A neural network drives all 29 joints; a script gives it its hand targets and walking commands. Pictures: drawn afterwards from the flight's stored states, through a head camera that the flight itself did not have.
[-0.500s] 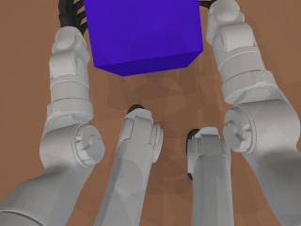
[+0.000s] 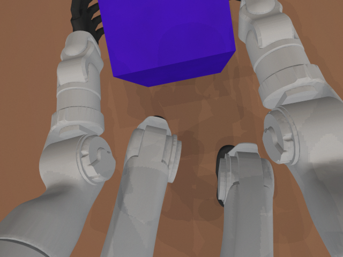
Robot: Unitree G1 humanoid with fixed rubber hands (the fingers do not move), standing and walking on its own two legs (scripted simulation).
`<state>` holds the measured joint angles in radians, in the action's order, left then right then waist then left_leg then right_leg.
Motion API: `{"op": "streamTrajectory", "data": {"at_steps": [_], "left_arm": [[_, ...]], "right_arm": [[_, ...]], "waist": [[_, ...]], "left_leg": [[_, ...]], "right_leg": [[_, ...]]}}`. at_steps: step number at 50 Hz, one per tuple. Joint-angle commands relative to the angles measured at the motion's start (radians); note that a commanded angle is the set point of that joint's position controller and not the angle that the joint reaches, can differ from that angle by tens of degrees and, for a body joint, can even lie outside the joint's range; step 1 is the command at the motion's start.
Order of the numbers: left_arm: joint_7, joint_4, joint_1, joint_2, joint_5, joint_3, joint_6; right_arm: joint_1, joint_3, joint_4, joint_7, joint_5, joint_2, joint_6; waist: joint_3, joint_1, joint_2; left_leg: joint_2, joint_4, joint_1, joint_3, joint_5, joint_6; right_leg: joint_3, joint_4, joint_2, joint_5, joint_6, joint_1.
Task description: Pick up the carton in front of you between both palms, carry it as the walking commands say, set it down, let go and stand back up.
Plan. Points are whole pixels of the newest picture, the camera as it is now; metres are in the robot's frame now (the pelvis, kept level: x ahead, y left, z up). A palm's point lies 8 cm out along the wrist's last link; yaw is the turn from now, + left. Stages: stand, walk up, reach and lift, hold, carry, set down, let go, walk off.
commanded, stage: set down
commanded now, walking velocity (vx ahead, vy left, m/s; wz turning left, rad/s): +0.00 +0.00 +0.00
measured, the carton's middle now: (171, 28) +0.50 +0.14 -0.26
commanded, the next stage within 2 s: none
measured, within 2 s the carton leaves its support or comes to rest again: rests again in 0.80 s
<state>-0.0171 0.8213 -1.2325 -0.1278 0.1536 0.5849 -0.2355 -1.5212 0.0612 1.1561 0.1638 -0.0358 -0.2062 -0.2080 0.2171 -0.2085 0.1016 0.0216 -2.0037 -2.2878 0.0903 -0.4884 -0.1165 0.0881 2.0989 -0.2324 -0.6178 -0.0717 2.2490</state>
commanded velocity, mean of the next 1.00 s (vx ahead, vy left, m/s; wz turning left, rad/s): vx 0.00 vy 0.00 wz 0.00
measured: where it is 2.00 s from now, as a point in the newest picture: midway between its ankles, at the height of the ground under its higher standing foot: (188, 171)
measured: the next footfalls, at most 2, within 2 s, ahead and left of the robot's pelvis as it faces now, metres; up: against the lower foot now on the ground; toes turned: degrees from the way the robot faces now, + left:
none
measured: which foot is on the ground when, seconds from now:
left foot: down 0.00-1.00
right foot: down 0.00-1.00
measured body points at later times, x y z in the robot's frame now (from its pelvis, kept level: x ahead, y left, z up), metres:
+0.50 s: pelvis -0.01 -0.01 -0.01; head +0.36 +0.03 +0.24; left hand +0.46 +0.29 -0.19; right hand +0.57 +0.00 -0.19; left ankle +0.13 +0.15 -0.37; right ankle +0.09 -0.11 -0.37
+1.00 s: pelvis -0.01 +0.01 -0.02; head +0.38 +0.04 +0.20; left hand +0.45 +0.35 -0.22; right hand +0.58 -0.02 -0.23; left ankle +0.13 +0.15 -0.37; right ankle +0.09 -0.11 -0.37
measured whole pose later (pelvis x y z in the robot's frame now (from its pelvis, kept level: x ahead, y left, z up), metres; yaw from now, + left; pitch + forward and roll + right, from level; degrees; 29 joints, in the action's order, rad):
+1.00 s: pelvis -0.01 +0.01 -0.02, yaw +3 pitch +39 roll +2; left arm -0.04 1.12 -1.34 -0.35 -0.14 0.44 0.02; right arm -1.53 -0.13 1.06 0.10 0.14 -0.38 -0.12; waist 0.41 -0.18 0.01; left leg -0.04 -2.08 -2.29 0.01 -0.46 -0.04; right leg 0.06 2.19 -0.12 -0.64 -0.05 2.23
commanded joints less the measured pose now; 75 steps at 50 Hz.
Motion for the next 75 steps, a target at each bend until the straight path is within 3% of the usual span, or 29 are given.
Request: {"op": "streamTrajectory", "data": {"at_steps": [1, 6, 26, 32, 36, 38, 39, 43, 48, 53, 59, 66, 71, 75], "left_arm": [[0.23, -0.087, -0.675, 0.56, -0.087, -0.345, 0.055], [0.219, -0.038, -0.65, 0.516, -0.061, -0.309, 0.062], [0.213, 0.149, -0.515, 0.34, 0.019, -0.152, 0.067], [0.201, 0.176, -0.46, 0.288, 0.021, -0.122, 0.083], [0.139, 0.234, -0.312, 0.06, 0.016, -0.027, 0.128], [0.054, 0.252, -0.217, -0.222, -0.003, 0.035, 0.182], [0.018, 0.251, -0.223, -0.292, -0.032, 0.03, 0.21], [-0.033, 0.222, -0.29, -0.382, -0.176, -0.04, 0.273], [-0.018, 0.199, -0.313, -0.386, -0.321, -0.156, 0.281], [-0.031, 0.135, -0.268, -0.407, -0.366, -0.186, 0.242], [-0.078, -0.041, -0.229, -0.369, -0.355, -0.222, 0.162], [-0.08, -0.041, -0.199, -0.25, -0.292, -0.234, 0.115], [-0.065, -0.057, -0.159, -0.223, -0.256, -0.211, 0.109], [-0.055, -0.098, -0.119, -0.237, -0.248, -0.187, 0.097]], "right_arm": [[-0.451, -0.175, -0.138, -0.217, 0.075, 0.835, 0.056], [-0.47, -0.173, -0.117, -0.22, 0.078, 0.774, 0.066], [-0.366, -0.053, 0.038, -0.24, -0.008, 0.518, 0.065], [-0.338, -0.075, 0.026, -0.23, -0.006, 0.455, 0.07], [-0.305, -0.088, 0.001, -0.174, 0.015, 0.212, 0.082], [-0.251, -0.071, -0.016, -0.106, 0.031, -0.078, 0.102], [-0.269, -0.082, -0.028, -0.08, 0.049, -0.143, 0.112], [-0.34, -0.148, -0.107, -0.058, 0.123, -0.181, 0.125], [-0.37, -0.203, -0.241, -0.06, 0.191, -0.173, 0.116], [-0.344, -0.177, -0.303, -0.049, 0.184, -0.219, 0.083], [-0.282, -0.097, -0.344, -0.038, 0.149, -0.25, 0.027], [-0.197, 0.013, -0.175, -0.068, 0.094, -0.249, 0.01], [-0.163, 0.049, -0.136, -0.081, 0.058, -0.231, 0.023], [-0.157, 0.047, -0.197, -0.079, 0.047, -0.22, 0.016]], "waist": [[-1.068, -0.158, 0.129], [-0.994, -0.159, 0.137], [-0.702, -0.084, 0.111], [-0.694, -0.09, 0.106], [-0.728, -0.115, 0.103], [-0.76, -0.126, 0.077], [-0.789, -0.13, 0.068], [-0.903, -0.13, 0.099], [-1.054, -0.122, 0.13], [-1.19, -0.126, 0.118], [-1.341, -0.099, 0.038], [-1.103, -0.045, -0.051], [-1.12, -0.047, -0.048], [-1.213, -0.066, -0.006]], "left_leg": [[0.041, 0.086, 0.597, -0.213, 0.406, 0.063], [0.035, 0.08, 0.567, -0.209, 0.365, 0.07], [0.024, 0.046, 0.402, -0.171, 0.2, 0.104], [0.019, 0.033, 0.402, -0.17, 0.213, 0.098], [0.003, 0.028, 0.445, -0.177, 0.254, 0.076], [-0.013, 0.034, 0.492, -0.181, 0.29, 0.058], [-0.019, 0.036, 0.515, -0.176, 0.325, 0.051], [-0.032, 0.019, 0.554, -0.162, 0.435, 0.053], [-0.043, 0.014, 0.626, -0.158, 0.5, 0.064], [-0.034, 0.054, 0.766, -0.171, 0.483, 0.064], [-0.001, 0.136, 0.996, -0.191, 0.448, 0.059], [0.012, 0.249, 0.892, -0.186, 0.293, 0.042], [0.017, 0.309, 0.902, -0.189, 0.307, 0.035], [0.022, 0.36, 0.935, -0.203, 0.357, 0.037]], "right_leg": [[-0.125, -0.183, 0.012, 0.286, 0.041, -0.381], [-0.121, -0.181, 0.018, 0.24, 0.043, -0.353], [-0.094, -0.163, 0.053, 0.111, 0.068, -0.244], [-0.083, -0.149, 0.066, 0.138, 0.064, -0.292], [-0.083, -0.143, 0.094, 0.17, 0.043, -0.361], [-0.076, -0.138, 0.117, 0.194, 0.027, -0.382], [-0.066, -0.136, 0.128, 0.22, 0.02, -0.393], [-0.049, -0.106, 0.16, 0.318, 0.013, -0.471], [-0.072, -0.077, 0.165, 0.349, 0.022, -0.567], [-0.121, -0.087, 0.155, 0.253, 0.029, -0.609], [-0.175, -0.162, 0.122, 0.117, 0.046, -0.571], [-0.176, -0.278, 0.115, 0.01, 0.064, -0.387], [-0.174, -0.354, 0.112, 0.03, 0.066, -0.397], [-0.172, -0.417, 0.108, 0.075, 0.06, -0.507]]}}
